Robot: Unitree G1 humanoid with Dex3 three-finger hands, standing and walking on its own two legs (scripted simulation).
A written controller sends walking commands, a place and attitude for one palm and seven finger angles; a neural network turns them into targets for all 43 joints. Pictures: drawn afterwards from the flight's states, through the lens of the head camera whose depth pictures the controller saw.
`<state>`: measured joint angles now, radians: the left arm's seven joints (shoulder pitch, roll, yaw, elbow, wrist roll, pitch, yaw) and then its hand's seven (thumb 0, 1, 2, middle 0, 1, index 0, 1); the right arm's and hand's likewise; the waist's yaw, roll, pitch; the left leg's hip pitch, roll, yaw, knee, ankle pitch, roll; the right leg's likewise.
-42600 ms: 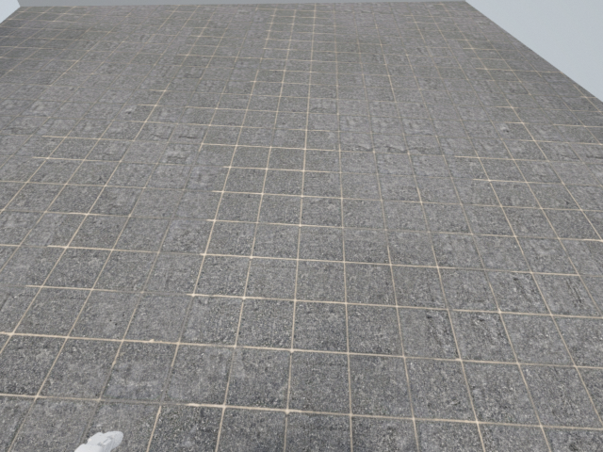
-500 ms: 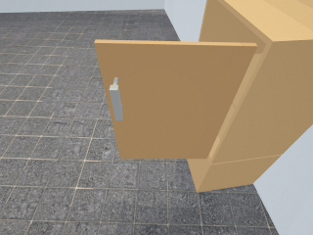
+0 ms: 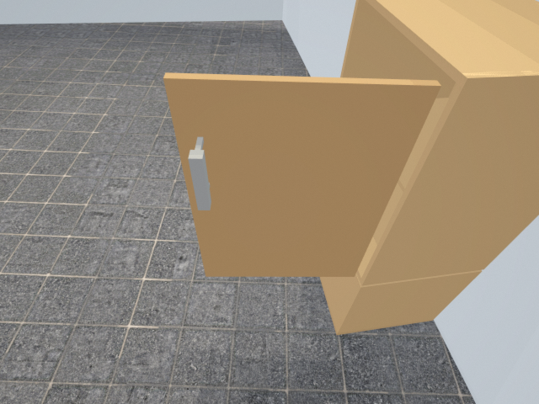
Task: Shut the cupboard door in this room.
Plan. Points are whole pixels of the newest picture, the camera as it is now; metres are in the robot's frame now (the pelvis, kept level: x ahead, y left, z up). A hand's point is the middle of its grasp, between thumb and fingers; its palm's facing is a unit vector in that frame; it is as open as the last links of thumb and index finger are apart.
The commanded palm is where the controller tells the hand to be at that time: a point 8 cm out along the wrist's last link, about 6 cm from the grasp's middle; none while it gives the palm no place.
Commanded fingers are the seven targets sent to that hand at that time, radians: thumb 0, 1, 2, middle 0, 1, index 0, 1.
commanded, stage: look again from close up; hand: left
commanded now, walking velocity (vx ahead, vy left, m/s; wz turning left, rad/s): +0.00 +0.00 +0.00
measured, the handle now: (202, 174) +0.48 +0.16 +0.07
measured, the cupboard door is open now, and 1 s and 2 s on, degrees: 82 82 82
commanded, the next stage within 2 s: raise the hand and make a fist in 0.14 s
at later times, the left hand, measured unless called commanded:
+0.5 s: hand (159, 331) +0.21 +0.17 +0.01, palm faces +0.20 -0.98 -0.05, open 6.9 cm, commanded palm +0.10 +0.22 -0.05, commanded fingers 0.00 0.90 0.90 -0.44 -0.56 -0.44 -0.56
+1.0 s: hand (183, 358) +0.19 +0.14 -0.01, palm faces -0.09 -1.00 -0.03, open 4.5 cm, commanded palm +0.13 +0.22 +0.00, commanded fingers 0.00 0.90 0.90 -0.90 -1.06 -0.90 -1.06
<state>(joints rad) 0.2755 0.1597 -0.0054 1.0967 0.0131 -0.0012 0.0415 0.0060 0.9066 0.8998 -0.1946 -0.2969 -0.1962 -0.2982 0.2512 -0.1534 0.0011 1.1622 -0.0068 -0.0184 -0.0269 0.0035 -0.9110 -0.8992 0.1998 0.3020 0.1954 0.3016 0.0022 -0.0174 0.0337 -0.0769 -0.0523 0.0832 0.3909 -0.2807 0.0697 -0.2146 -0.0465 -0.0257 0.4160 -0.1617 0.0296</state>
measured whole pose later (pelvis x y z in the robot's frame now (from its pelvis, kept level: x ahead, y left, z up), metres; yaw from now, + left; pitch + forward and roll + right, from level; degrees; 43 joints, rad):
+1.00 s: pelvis -0.02 -0.04 -0.08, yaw +4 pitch +12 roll -1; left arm 0.36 0.24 0.10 -0.11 -0.27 -0.24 -0.34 0.02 0.90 0.90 -0.71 -0.87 -0.72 -0.87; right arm 0.21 -0.17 0.06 0.49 0.04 -0.19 -0.04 0.01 -0.91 -0.90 0.20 0.30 0.20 0.30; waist 0.02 0.04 -0.10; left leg -0.75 -0.01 0.00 1.08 -0.55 0.02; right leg -0.82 -0.01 -0.12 1.03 -0.43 -0.06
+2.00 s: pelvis +0.00 -0.01 -0.03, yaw +3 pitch +5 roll -1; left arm 0.33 0.24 0.16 -0.11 -0.27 -0.09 -0.22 0.02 0.90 0.90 -1.29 -1.50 -1.29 -1.50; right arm 0.28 -0.25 0.05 0.55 0.05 -0.25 -0.07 0.01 -0.91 -0.90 0.20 0.30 0.20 0.30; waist 0.02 0.04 -0.07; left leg -0.38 -0.04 0.02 0.73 -0.43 0.06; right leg -0.46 -0.01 -0.08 0.70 -0.32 -0.02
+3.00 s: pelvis -0.01 -0.03 -0.02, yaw +3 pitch +5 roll +0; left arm -0.16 0.20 0.11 0.28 -0.21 -0.14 -0.10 0.02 0.90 0.90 -1.30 -1.50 -1.30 -1.50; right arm 0.25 -0.25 0.04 0.61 0.05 -0.17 -0.06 0.01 -0.91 -0.90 0.20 0.30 0.20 0.30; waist -0.01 0.03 -0.04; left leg -0.39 -0.03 0.03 0.70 -0.40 0.03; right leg -0.49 0.00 -0.08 0.69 -0.30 -0.04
